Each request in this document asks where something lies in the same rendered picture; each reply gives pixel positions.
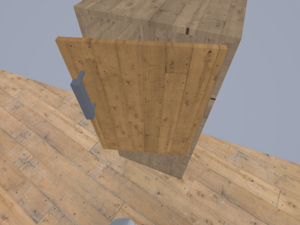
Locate handle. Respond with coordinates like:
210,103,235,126
70,70,96,120

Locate cupboard door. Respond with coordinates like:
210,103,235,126
55,37,228,156

